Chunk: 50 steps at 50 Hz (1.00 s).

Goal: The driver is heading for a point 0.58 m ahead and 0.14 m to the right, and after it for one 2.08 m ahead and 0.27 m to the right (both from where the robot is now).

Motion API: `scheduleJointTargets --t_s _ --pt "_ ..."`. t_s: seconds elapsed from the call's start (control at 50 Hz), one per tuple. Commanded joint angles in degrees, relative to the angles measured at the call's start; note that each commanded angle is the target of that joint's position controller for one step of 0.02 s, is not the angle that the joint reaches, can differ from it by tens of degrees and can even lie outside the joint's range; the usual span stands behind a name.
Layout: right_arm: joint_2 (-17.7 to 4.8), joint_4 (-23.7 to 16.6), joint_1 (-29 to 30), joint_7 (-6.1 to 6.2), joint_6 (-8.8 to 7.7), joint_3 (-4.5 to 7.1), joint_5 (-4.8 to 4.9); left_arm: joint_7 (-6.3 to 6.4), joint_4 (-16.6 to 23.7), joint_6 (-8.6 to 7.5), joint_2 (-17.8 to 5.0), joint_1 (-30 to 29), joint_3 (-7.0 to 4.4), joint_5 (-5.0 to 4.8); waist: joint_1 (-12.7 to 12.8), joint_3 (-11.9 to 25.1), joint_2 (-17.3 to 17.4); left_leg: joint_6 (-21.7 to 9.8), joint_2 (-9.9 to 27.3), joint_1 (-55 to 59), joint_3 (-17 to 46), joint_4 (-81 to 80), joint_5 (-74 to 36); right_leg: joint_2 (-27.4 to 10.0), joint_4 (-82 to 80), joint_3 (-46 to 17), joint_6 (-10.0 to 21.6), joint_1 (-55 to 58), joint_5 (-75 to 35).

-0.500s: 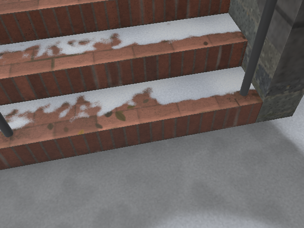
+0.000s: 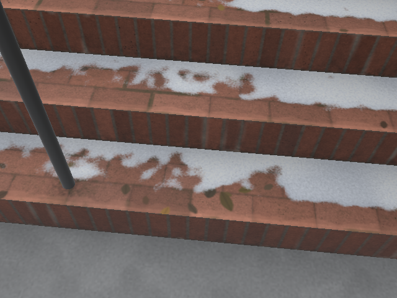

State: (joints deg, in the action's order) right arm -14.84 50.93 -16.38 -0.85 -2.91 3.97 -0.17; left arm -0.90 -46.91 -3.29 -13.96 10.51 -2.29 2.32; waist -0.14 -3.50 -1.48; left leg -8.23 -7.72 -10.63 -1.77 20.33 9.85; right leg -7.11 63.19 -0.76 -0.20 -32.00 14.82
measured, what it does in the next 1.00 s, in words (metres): walks ahead, turning right: right foot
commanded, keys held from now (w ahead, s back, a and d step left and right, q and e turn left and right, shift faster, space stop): w+e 0.68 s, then q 0.32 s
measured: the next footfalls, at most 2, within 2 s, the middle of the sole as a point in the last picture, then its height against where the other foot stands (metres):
right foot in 0.36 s outside the picture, level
left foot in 1.02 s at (205, 186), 0.17 m higher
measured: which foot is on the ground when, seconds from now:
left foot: down 0.00-0.34, up 0.36-1.00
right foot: up 0.00-0.34, down 0.36-1.00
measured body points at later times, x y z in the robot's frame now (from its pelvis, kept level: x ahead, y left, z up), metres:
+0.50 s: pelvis +0.28 -0.06 -0.01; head +0.31 -0.07 +0.44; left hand +0.41 +0.19 -0.14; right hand +0.31 -0.33 -0.14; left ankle +0.21 +0.07 -0.64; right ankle +0.31 -0.11 -0.74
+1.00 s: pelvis +0.53 -0.05 +0.00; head +0.60 -0.05 +0.44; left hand +0.53 +0.22 -0.15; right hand +0.76 -0.31 -0.04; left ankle +0.73 +0.00 -0.55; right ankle +0.31 -0.11 -0.73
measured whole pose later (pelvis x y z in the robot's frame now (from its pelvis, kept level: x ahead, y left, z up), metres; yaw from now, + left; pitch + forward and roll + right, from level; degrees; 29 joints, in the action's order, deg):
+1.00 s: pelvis +0.53 -0.05 +0.00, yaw -18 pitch +4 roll +2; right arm -8.6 30.7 7.0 1.6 0.6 -2.9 -1.7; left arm 1.9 -59.5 -2.9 -14.5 26.0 -1.6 -0.8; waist 2.2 -4.4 -4.7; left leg -6.0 0.5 -66.8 -3.6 86.5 32.7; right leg -0.9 6.6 -4.7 2.1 9.2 16.0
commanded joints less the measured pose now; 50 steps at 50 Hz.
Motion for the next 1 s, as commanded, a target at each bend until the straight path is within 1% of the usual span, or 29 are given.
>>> scheduleJointTargets --t_s 0.02,0.14,0.22,0.28,0.32,0.34,0.36,0.38,0.4,0.42,0.46,0.5,0.56,0.6,0.62,0.64,0.66,0.68,0.74,0.8,0.82,0.84,0.86,0.9,0.92,0.94,0.96,0.98,1.0 --pt "-6.0 -1.0 -3.6 -0.06 -2.1 0.89 0.19 -0.72 0.3 1.32 -3.7 4.3 -0.82 -0.13 0.6 2.1 3.2 -4.0 15.6 3.9 9.9 -11.2 -23.3 -1.0 -4.1 1.8 0.0 -3.2 -6.7" --pt "-5.4 1.2 -7.1 0.5 -2.65 -0.22 -0.57 -1.36 2.1 0.83 -3.3 -6.1 -0.52 -1.26 -2.9 -0.9 4.2 0.9 15.8 10.6 3.6 -13.4 -24.5 1.8 -17.5 1.8 1.8 -7.8 -17.2" --pt "-4.8 3.3 -9.0 1.89 -3.0 -0.94 -1.07 -1.73 3.6 0.29 -2.6 -11.7 0.15 -0.68 -4.0 -2.9 3.5 1.7 17.7 15.8 0.0 -13.3 -31.3 4.7 -26.3 4.1 3.0 -7.6 -16.9" --pt "-6.0 4.1 -7.4 2.89 -3.39 -1.17 -1.17 -1.32 3.0 -0.13 -3.0 -9.1 0.19 -1.28 -1.5 0.3 6.3 3.0 18.2 18.7 -2.8 -6.0 -52.6 8.7 -31.0 7.7 6.1 0.8 -11.9" --pt "-7.7 3.8 -5.6 3.55 -3.09 -0.92 -1.56 -0.33 0.2 -0.57 -4.8 -0.6 -0.51 -0.62 2.2 5.1 7.5 3.5 18.8 20.5 -3.6 7.9 -67.9 12.6 -31.8 9.4 8.7 8.3 -5.9" --pt "-8.6 3.5 -4.6 3.6 -2.77 -0.78 -1.34 0.08 -2.1 -1.15 -6.1 7.2 -1.16 -0.19 5.7 9.0 7.5 3.5 18.8 17.8 -4.0 18.6 -64.2 12.8 -35.6 7.9 10.5 16.6 -7.5" --pt "-8.6 2.0 -2.2 3.44 -3.01 -1.09 -0.82 0.61 -4.1 -1.43 -8.9 15.5 -2.37 0.84 10.2 13.7 5.2 3.6 17.4 7.2 -5.3 33.3 -47.8 7.0 -37.3 0.5 13.8 30.2 -9.7" --pt "-3.0 -0.7 -7.2 2.3 -3.57 -2.31 0.63 1.15 -4.1 -0.77 -17.0 17.7 -4.85 1.22 6.4 19.2 -11.2 7.0 6.1 -18.5 -6.2 58.2 1.4 -11.0 -35.6 -26.9 24.8 50.3 -19.3" --pt "-6.5 -0.4 -3.8 1.93 -3.87 -1.59 -1.14 0.35 -4.4 -0.22 -14.2 15.1 -4.55 -1.64 6.1 21.6 -3.9 6.0 3.7 -26.5 4.3 64.5 16.8 -12.1 -42.9 -39.1 26.8 51.0 -18.1" --pt "-6.0 -2.0 -0.4 1.41 -4.39 -1.88 -1.15 0.15 -3.6 0.05 -13.1 9.9 -4.31 -2.42 4.0 12.2 -1.0 5.6 8.4 -29.3 6.8 60.8 10.6 -10.5 -45.6 -30.3 24.3 42.1 -13.1" --pt "-5.8 -2.4 1.6 1.18 -4.13 -1.96 -1.49 0.06 -3.0 0.14 -7.7 5.1 -2.97 -2.45 0.6 2.8 4.4 6.6 11.4 -25.3 5.1 53.7 7.0 -5.8 -49.8 -21.6 19.9 27.5 -20.8" --pt "-4.3 -2.9 0.4 1.11 -1.81 -2.51 -3.02 0.17 -3.1 -0.68 -6.7 4.0 -2.32 -2.65 -1.8 3.1 2.9 8.6 12.0 -20.1 4.1 49.1 7.2 -1.7 -49.9 -15.1 18.0 21.0 -30.3" --pt "-3.0 -5.2 3.1 0.66 -0.75 -3.04 -3.74 0.12 -3.4 -0.98 -10.0 5.3 -3.16 -2.24 -2.0 4.2 1.5 11.1 11.1 -17.8 1.3 38.2 4.4 2.2 -49.0 -11.4 16.1 17.1 -35.7" --pt "-2.8 -7.0 7.6 0.7 -0.59 -3.35 -3.56 0.35 -3.2 -0.51 -10.0 7.1 -3.36 -2.27 -0.3 4.2 -1.0 12.3 10.7 -19.5 0.5 31.0 1.7 2.8 -48.5 -12.2 14.5 18.5 -32.9" --pt "-1.5 -6.4 6.6 0.9 -0.3 -3.78 -2.81 0.39 -3.0 -0.26 -8.9 7.5 -3.26 -1.81 0.1 6.6 -4.5 12.0 10.3 -18.3 -0.1 32.4 0.9 3.2 -47.0 -11.4 13.6 19.5 -30.5" --pt "-2.0 -6.9 8.1 1.06 -0.24 -3.81 -2.73 0.59 -2.5 -0.08 -8.4 7.8 -3.26 -1.84 1.0 6.6 -4.4 11.7 10.4 -19.0 -0.2 31.7 -0.5 3.5 -46.2 -12.2 13.0 19.7 -30.3" --pt "-2.5 -7.8 10.6 1.24 -0.42 -3.79 -2.6 0.78 -2.3 0.0 -8.5 8.7 -3.39 -1.71 1.8 6.1 -3.5 11.5 10.2 -19.5 0.0 29.7 -1.4 3.2 -45.6 -13.4 12.4 20.0 -30.4" --pt "-2.2 -8.7 11.7 1.66 -0.36 -3.83 -2.54 1.34 -2.7 -0.09 -8.1 10.0 -3.22 -1.14 2.5 7.8 -6.4 10.4 10.4 -25.0 0.4 35.7 0.9 0.6 -44.3 -18.9 13.9 26.0 -31.1" --pt "-2.7 -9.4 14.1 2.12 -1.52 -3.47 -3.64 3.24 -5.0 -0.68 -7.3 17.8 -2.9 -0.57 5.2 6.4 -3.5 8.7 12.7 -45.7 0.5 51.1 9.0 -5.5 -41.0 -22.7 17.5 44.1 -47.2" --pt "-1.5 -13.9 22.5 3.32 -1.0 -3.11 -2.41 4.54 -7.8 -1.28 -10.1 25.3 -3.9 0.5 8.8 3.2 -3.1 7.4 11.5 -72.2 4.6 86.8 29.4 -13.2 -38.7 -26.5 21.9 57.2 -55.5" --pt "0.1 -16.9 27.3 3.83 -0.38 -3.56 -1.96 4.68 -8.1 -1.66 -10.5 26.2 -3.91 1.32 9.7 0.5 -4.3 6.2 10.4 -81.6 7.1 98.3 38.4 -14.1 -39.1 -25.8 21.3 58.6 -52.2" --pt "0.4 -19.4 30.3 3.91 -0.28 -4.01 -1.77 4.59 -8.4 -1.98 -9.5 25.0 -3.38 1.6 8.6 -2.4 -2.2 4.6 10.1 -85.5 9.3 100.3 42.1 -13.8 -41.3 -23.1 18.6 56.3 -45.8" --pt "1.8 -21.3 33.8 4.36 -0.25 -4.55 -1.32 4.39 -9.5 -2.06 -8.5 26.0 -2.66 1.53 9.7 -5.1 -4.4 2.8 8.3 -89.6 9.9 104.6 47.6 -12.7 -43.5 -20.4 15.6 54.6 -42.6" --pt "2.0 -24.1 34.2 4.15 -0.19 -5.34 -1.12 3.74 -9.9 -2.25 -7.3 21.6 -1.34 0.27 6.0 -5.9 0.1 1.3 8.8 -82.9 9.2 94.0 46.5 -11.1 -51.1 -13.0 10.0 45.3 -29.3" --pt "4.9 -26.8 35.4 3.59 0.96 -7.04 -1.85 3.5 -11.0 -1.41 -6.7 19.7 -0.44 -1.57 3.5 -6.1 2.9 1.4 10.8 -72.7 3.2 81.8 43.9 -7.5 -56.3 -8.2 7.5 35.5 -26.0" --pt "5.2 -27.4 33.5 2.76 2.05 -7.42 -2.27 3.66 -12.0 -0.64 -6.9 20.3 -0.06 -2.03 3.2 -3.3 4.1 3.0 9.9 -60.7 -4.7 75.8 35.9 -5.2 -61.6 -5.2 8.6 30.3 -30.5" --pt "7.4 -26.9 26.2 1.78 3.79 -8.54 -1.79 3.18 -9.7 0.17 -7.2 14.5 0.05 -3.86 -0.9 2.9 7.5 1.3 10.1 -28.1 -6.3 60.1 19.4 -2.7 -64.0 -0.9 8.0 14.6 -42.8" --pt "4.7 -23.2 15.1 1.72 4.81 -6.85 -1.5 2.9 -6.9 -0.35 -12.4 10.3 -1.15 -4.82 -5.4 13.1 0.7 1.4 6.4 -9.2 -4.4 57.3 11.4 -2.7 -55.3 -0.3 7.7 14.0 -68.5" --pt "1.6 -17.1 -0.5 1.97 5.56 -4.82 -0.81 2.3 -5.2 -0.75 -19.8 5.7 -3.12 -5.2 -12.7 23.2 -5.5 2.9 2.6 4.3 -7.3 54.6 5.9 -1.9 -43.3 3.0 6.6 17.0 -89.7"
Over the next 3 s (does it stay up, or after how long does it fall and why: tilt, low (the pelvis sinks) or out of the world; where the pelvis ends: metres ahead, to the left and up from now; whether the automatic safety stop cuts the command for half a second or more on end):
stays up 0.75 -0.07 0.17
